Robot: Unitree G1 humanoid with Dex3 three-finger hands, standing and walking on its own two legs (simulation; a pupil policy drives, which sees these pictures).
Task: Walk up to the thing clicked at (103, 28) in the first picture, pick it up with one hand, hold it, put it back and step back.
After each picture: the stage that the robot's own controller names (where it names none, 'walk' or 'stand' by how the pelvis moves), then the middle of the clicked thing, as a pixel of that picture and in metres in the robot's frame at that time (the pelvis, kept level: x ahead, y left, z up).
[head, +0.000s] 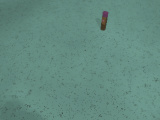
stand; (104, 21) +1.67 -0.33 -0.66
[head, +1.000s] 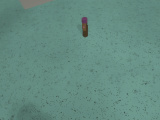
walk; (84, 27) +1.56 +0.05 -0.63
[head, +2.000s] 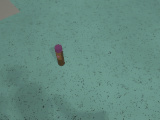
walk; (59, 55) +1.00 +0.24 -0.64
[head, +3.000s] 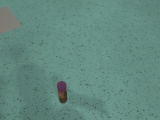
walk; (62, 93) +0.62 +0.16 -0.63
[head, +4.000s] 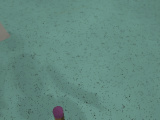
stand; (59, 117) +0.41 +0.15 -0.63
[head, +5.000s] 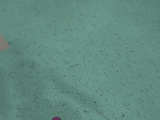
stand; out of the picture +0.38 +0.17 -0.66
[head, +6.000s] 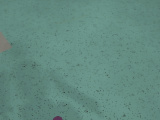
stand; out of the picture +0.39 +0.17 -0.66
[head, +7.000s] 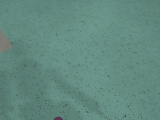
stand; out of the picture +0.38 +0.17 -0.66
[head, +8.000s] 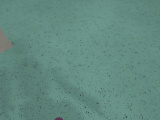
stand; out of the picture +0.38 +0.16 -0.66
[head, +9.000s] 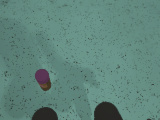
go down; (44, 81) +0.43 +0.15 -0.46
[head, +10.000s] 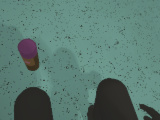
go down; (30, 57) +0.48 +0.17 -0.29
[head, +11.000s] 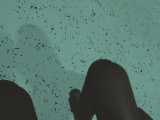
close in; out of the picture +0.47 +0.21 -0.18
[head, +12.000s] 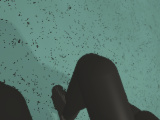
close; out of the picture +0.47 +0.23 -0.17
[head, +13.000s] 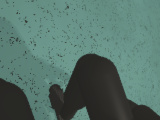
lift; out of the picture +0.42 +0.22 -0.17
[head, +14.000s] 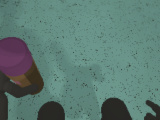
lift; (25, 73) +0.34 +0.17 +0.04
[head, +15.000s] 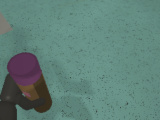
hold; (34, 87) +0.30 +0.16 +0.05
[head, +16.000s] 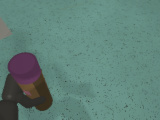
hold; (35, 86) +0.31 +0.16 +0.05
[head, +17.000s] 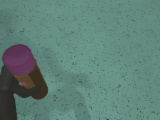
crouch; (30, 77) +0.35 +0.16 +0.00
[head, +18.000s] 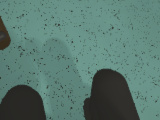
lower; out of the picture +0.50 +0.20 -0.03
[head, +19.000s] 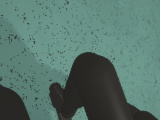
lower; out of the picture +0.46 +0.25 -0.17
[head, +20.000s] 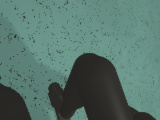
lower; out of the picture +0.46 +0.25 -0.18
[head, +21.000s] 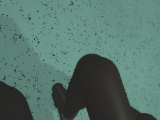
lower; out of the picture +0.45 +0.25 -0.17
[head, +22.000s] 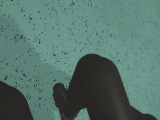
lower; out of the picture +0.45 +0.24 -0.17
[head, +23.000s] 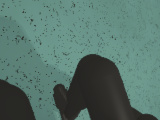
draw back; out of the picture +0.46 +0.22 -0.17
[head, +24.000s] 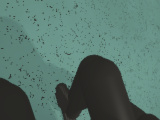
stand; out of the picture +0.46 +0.22 -0.18
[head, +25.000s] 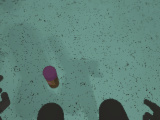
walk; (52, 78) +0.44 +0.15 -0.44
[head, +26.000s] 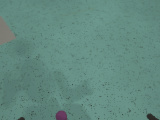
stand; out of the picture +0.40 +0.13 -0.60
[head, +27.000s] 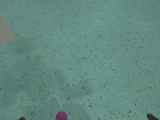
stand; out of the picture +0.39 +0.13 -0.60
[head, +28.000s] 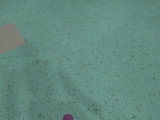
stand; out of the picture +0.41 +0.12 -0.65
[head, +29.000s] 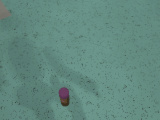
walk; (64, 97) +0.46 +0.10 -0.64
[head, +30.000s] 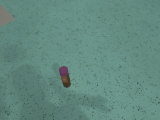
walk; (65, 77) +0.69 +0.18 -0.63
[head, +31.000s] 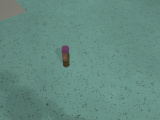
stand; (65, 56) +1.03 +0.14 -0.63
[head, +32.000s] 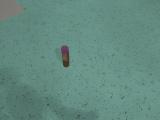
stand; (65, 56) +1.02 +0.15 -0.65
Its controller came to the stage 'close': yes
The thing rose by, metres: 0.70
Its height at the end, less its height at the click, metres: +0.00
